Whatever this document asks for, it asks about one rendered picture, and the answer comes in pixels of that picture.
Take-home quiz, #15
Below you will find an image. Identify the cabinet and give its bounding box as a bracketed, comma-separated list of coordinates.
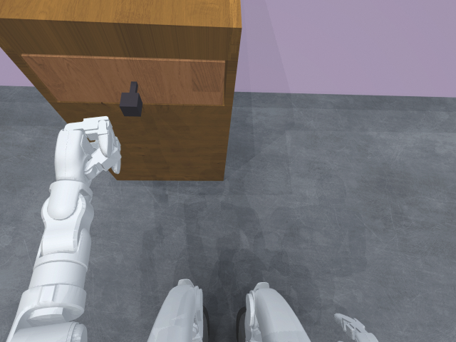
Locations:
[0, 0, 242, 181]

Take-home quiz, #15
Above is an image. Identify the robot right thigh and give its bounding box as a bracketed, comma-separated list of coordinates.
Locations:
[246, 288, 311, 342]

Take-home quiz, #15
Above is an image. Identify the right robot hand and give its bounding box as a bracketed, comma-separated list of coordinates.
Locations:
[334, 313, 378, 342]

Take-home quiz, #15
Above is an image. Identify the robot thigh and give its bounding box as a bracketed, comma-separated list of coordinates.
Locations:
[147, 285, 203, 342]
[246, 288, 311, 342]

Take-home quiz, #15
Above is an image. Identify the drawer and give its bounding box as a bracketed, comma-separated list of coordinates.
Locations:
[21, 53, 225, 105]

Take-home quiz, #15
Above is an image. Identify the robot left upper arm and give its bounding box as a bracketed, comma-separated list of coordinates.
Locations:
[10, 321, 88, 342]

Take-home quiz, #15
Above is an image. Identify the handle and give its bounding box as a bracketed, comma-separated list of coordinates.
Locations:
[120, 81, 143, 117]

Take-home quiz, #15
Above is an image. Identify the robot left thigh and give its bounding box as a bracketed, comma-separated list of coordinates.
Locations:
[147, 285, 203, 342]

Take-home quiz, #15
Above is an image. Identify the left robot hand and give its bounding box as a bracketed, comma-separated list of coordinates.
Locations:
[55, 116, 121, 187]

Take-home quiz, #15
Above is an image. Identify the left robot forearm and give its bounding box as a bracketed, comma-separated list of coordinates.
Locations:
[6, 180, 94, 342]

